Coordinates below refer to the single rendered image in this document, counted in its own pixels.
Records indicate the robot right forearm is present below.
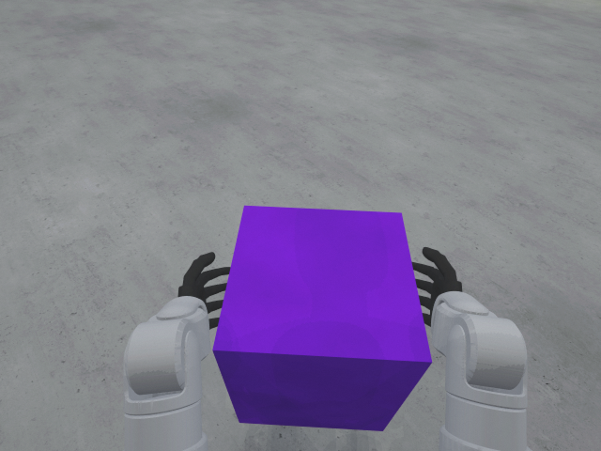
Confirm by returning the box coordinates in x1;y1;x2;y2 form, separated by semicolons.
431;291;532;451

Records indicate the robot left forearm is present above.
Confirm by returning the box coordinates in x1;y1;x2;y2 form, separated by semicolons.
123;296;211;451

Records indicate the right robot hand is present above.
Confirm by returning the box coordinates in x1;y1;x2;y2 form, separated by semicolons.
412;247;462;327

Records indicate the carton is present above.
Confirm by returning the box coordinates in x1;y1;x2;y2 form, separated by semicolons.
213;206;432;431

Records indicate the left robot hand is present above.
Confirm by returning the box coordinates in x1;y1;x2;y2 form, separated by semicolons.
178;252;231;329

